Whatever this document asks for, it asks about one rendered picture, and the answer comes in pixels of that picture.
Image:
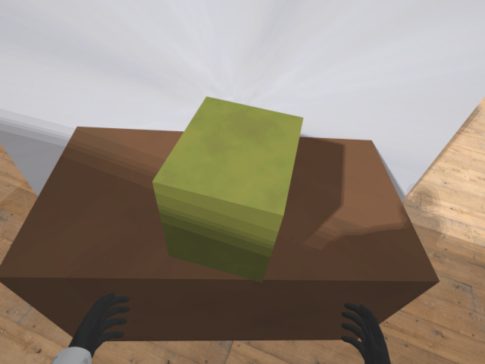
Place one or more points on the left robot hand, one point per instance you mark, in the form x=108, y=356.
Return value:
x=89, y=334

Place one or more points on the robot left forearm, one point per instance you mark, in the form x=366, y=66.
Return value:
x=73, y=355

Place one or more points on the right robot hand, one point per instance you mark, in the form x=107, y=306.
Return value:
x=372, y=345

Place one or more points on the carton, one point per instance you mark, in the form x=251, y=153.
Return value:
x=222, y=191

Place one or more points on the pedestal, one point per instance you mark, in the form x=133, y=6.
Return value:
x=95, y=229

